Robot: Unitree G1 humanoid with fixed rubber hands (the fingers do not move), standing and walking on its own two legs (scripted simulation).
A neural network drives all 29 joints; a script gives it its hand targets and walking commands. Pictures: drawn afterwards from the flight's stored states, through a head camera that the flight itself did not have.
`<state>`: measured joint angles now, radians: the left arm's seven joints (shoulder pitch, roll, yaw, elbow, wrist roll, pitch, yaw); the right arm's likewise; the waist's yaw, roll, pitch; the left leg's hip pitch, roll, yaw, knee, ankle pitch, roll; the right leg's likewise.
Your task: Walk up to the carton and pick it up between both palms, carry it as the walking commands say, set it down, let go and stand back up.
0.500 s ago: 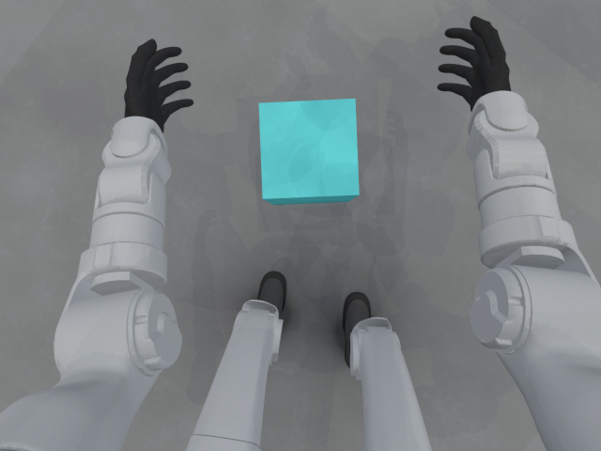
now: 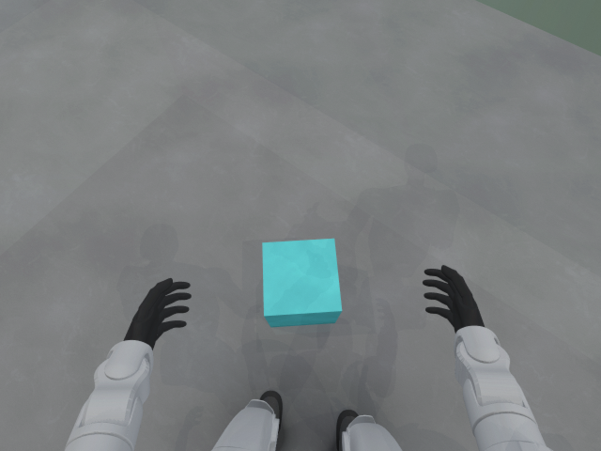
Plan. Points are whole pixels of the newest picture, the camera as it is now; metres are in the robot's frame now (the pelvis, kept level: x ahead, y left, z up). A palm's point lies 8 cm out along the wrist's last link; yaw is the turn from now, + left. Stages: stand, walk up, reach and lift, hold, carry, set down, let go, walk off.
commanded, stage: let go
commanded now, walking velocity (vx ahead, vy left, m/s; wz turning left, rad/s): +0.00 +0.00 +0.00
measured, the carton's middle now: (300, 285) +0.46 +0.04 -0.64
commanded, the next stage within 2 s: stand in 0.78 s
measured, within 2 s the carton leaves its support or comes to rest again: neither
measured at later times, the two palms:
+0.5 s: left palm (137, 385) +0.19 +0.21 -0.04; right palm (535, 414) +0.18 -0.25 -0.04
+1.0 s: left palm (93, 401) +0.17 +0.27 -0.07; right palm (559, 442) +0.16 -0.28 -0.05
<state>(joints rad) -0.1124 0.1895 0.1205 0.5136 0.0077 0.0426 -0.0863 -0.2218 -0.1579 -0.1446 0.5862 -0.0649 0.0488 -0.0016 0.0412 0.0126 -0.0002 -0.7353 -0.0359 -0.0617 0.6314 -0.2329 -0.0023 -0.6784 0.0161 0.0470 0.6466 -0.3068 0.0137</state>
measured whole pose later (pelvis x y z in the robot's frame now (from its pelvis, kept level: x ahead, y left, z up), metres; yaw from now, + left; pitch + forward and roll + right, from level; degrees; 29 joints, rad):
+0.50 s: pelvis +0.03 -0.02 +0.02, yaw +0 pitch -3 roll +1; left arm 0.23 0.22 0.04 0.41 0.01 0.12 -0.08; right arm 0.23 -0.22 -0.03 0.42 -0.01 0.11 0.06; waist -0.01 -0.01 0.09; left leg -0.13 -0.02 -0.06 0.43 -0.24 -0.02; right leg -0.08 0.02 0.04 0.45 -0.31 -0.02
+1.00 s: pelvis +0.03 +0.00 +0.02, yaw -1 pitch -2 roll +0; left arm 0.22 0.30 0.08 0.63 0.02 0.02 0.00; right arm 0.20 -0.29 -0.08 0.69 -0.03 0.00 0.00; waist -0.01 -0.03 0.02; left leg -0.21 -0.02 -0.04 0.53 -0.29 0.01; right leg -0.13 0.02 0.05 0.49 -0.33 0.01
